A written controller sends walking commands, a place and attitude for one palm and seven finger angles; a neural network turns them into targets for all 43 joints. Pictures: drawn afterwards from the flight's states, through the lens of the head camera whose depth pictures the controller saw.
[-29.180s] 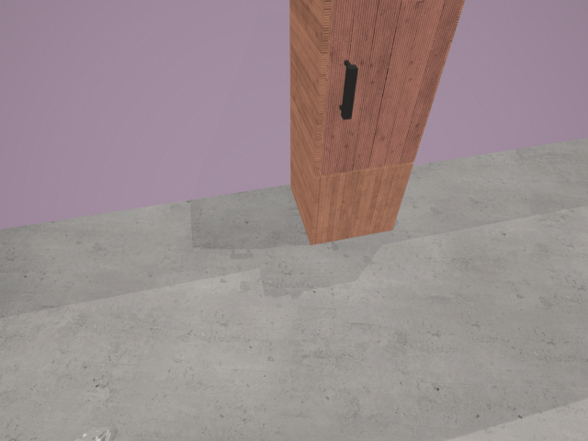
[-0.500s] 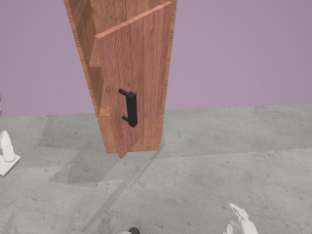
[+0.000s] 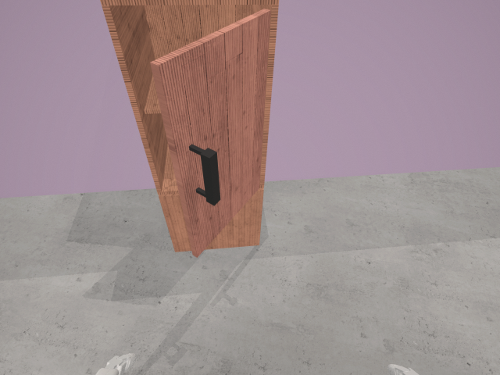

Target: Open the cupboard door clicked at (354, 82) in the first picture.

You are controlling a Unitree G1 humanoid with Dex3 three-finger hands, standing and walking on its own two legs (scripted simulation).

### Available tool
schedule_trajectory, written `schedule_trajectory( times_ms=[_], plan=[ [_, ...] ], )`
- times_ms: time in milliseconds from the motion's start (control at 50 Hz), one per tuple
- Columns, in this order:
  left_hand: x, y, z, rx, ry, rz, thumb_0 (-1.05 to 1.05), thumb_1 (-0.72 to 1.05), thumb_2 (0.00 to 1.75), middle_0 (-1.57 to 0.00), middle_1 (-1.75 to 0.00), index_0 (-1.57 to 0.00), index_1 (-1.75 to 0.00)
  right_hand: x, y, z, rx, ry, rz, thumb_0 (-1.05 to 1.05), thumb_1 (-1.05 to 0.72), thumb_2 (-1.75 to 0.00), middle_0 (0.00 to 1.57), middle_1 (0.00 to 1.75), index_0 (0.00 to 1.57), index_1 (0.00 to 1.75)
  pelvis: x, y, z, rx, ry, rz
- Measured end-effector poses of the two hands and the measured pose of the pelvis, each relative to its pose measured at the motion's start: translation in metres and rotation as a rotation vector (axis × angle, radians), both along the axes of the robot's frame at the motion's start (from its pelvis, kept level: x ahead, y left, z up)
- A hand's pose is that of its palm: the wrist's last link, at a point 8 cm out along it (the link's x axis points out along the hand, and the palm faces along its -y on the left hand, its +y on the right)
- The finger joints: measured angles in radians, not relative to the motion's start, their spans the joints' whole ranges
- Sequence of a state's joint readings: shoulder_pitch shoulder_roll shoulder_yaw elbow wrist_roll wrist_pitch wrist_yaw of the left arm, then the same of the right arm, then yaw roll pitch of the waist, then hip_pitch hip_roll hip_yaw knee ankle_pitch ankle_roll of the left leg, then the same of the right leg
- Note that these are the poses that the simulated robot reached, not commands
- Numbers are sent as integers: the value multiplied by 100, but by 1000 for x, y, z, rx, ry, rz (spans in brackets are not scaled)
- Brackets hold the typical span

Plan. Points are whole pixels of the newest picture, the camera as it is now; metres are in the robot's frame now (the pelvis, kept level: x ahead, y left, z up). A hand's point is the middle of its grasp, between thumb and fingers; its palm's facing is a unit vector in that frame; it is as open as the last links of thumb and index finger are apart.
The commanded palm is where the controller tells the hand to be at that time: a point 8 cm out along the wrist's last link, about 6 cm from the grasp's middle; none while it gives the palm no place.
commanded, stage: let the arm hang, fingers relaxed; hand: left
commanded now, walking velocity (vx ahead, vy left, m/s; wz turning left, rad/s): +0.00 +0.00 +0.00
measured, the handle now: (204, 174) +0.53 +0.12 +0.00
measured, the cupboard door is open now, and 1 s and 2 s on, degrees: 50 50 50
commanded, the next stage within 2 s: look to check the result in 0.86 s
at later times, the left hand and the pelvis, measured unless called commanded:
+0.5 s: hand out of the picture -0.08 +0.16 -0.16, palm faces +0.05 -0.97 -0.22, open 7.4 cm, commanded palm none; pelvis +0.01 -0.01 +0.01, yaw +0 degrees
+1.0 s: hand out of the picture -0.01 +0.14 -0.17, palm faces +0.07 -0.98 -0.18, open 7.4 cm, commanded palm none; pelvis +0.03 -0.02 +0.01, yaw +0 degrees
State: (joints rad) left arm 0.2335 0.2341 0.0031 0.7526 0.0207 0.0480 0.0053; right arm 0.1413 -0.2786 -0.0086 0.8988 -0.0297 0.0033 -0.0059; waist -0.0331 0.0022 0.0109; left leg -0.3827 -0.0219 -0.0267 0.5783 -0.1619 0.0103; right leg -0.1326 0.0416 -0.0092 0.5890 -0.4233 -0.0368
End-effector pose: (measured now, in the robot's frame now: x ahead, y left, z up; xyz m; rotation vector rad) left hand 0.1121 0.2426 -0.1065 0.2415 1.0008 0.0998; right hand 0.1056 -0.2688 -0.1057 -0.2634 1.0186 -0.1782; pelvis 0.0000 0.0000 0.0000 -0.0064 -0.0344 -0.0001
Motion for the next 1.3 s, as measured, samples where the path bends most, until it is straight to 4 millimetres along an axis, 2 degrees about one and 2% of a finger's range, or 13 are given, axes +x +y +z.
schedule_trajectory(
  times_ms=[40, 80, 180, 260, 320, 360, 420, 540, 660, 760, 860, 1100, 1300],
  plan=[
    [-40, -23, -25, -75, 153, 23, 1, 90, 90, -20, -30, -20, -30, -28, -6, -2, -23, 97, -26, 1, -91, -89, 20, 30, 20, 30, 0, -2, 2, -3, -8, 4],
    [-78, -25, -37, -83, 262, 90, 1, 96, 90, -21, -30, -20, -30, -56, -8, -3, -33, 200, -44, 1, -91, -89, 20, 30, 20, 30, -1, -5, 5, -8, -8, 9],
    [-162, -23, -36, -83, 493, 166, 1, 97, 90, -21, -30, -20, -30, -115, 1, -11, -10, 406, -81, 1, -91, -89, 20, 30, 20, 30, -2, -8, 9, -16, -4, 15],
    [-206, -20, -24, -54, 611, 211, 1, 94, 90, -20, -30, -20, -30, -141, 18, -20, 44, 483, -103, 1, -91, -89, 20, 30, 20, 30, -1, -8, 10, -15, -10, 14],
    [-221, -19, -16, -32, 650, 228, 1, 93, 90, -20, -30, -20, -30, -149, 32, -27, 90, 498, -113, 1, -91, -89, 20, 30, 20, 30, -1, -8, 11, -12, -16, 11],
    [-223, -20, -14, -23, 653, 231, 1, 92, 90, -20, -30, -20, -30, -149, 41, -31, 119, 496, -116, 1, -91, -89, 20, 30, 20, 30, 0, -8, 11, -10, -20, 9],
    [-216, -24, -14, -21, 631, 228, 1, 91, 90, -20, -30, -20, -30, -144, 53, -37, 157, 479, -116, 1, -91, -89, 20, 30, 20, 30, 2, -8, 10, -6, -22, 6],
    [-176, -40, -23, -51, 523, 205, 1, 91, 90, -20, -30, -19, -30, -126, 67, -41, 201, 427, -110, 0, -91, -89, 20, 30, 20, 30, 7, -10, 10, 4, -21, 1],
    [-134, -59, -31, -99, 416, 180, 1, 91, 90, -20, -30, -20, -30, -118, 61, -40, 183, 412, -112, 1, -92, -89, 20, 30, 20, 30, 14, -12, 9, 9, -19, 1],
    [-114, -68, -34, -122, 383, 165, 0, 91, 90, -20, -30, -20, -30, -112, 52, -36, 159, 398, -122, 1, -92, -89, 20, 30, 20, 30, 18, -14, 9, 10, -15, 1],
    [-113, -66, -34, -115, 401, 170, 1, 91, 90, -20, -30, -20, -30, -107, 45, -34, 141, 397, -126, 1, -91, -89, 20, 30, 20, 30, 23, -17, 10, 10, -12, 0],
    [-132, -51, -27, -60, 475, 204, 1, 91, 90, -20, -30, -20, -30, -90, 37, -34, 132, 398, -108, 0, -91, -89, 20, 30, 20, 30, 30, -21, 10, 13, -12, 0],
    [-132, -53, -26, -60, 486, 201, 1, 91, 90, -20, -30, -20, -30, -77, 31, -34, 123, 382, -98, 0, -92, -89, 20, 30, 20, 30, 34, -22, 10, 17, -15, -4]
  ],
)
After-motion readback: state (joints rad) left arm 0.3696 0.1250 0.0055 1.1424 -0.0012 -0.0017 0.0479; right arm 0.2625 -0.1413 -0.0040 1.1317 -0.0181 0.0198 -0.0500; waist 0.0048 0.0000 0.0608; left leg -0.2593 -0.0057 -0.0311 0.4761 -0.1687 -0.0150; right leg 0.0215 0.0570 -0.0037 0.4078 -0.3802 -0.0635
